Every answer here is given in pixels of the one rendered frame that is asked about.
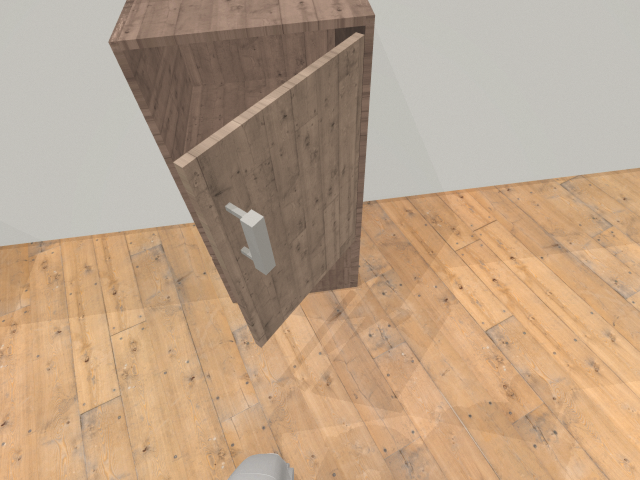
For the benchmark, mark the robot left thigh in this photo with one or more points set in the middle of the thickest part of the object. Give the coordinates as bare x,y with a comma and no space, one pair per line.
263,467

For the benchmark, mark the cupboard door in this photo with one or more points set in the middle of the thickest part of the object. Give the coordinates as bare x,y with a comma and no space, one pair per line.
293,158

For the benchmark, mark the handle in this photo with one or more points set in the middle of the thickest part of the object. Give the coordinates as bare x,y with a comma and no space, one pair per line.
256,234

